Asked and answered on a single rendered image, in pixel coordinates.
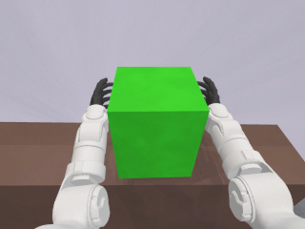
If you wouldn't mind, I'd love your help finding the right robot hand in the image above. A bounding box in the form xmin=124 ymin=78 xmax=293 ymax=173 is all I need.
xmin=196 ymin=76 xmax=221 ymax=106

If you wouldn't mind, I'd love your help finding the robot left upper arm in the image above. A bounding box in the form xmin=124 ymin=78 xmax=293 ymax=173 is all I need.
xmin=35 ymin=184 xmax=111 ymax=229

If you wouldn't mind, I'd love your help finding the robot right forearm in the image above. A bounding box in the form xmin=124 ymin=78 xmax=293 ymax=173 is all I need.
xmin=205 ymin=103 xmax=294 ymax=209

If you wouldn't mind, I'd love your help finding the robot left forearm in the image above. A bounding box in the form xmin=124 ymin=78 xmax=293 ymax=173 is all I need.
xmin=52 ymin=104 xmax=109 ymax=222

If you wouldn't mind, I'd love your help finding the left robot hand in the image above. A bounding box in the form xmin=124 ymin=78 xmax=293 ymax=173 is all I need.
xmin=90 ymin=77 xmax=113 ymax=109

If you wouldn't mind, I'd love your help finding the robot right upper arm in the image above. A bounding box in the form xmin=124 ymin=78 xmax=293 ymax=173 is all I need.
xmin=228 ymin=172 xmax=305 ymax=229

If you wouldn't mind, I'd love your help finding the carton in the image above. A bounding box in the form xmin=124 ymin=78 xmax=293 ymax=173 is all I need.
xmin=107 ymin=67 xmax=210 ymax=178

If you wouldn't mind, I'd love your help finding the pedestal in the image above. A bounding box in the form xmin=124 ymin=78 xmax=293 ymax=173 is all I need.
xmin=0 ymin=122 xmax=305 ymax=229

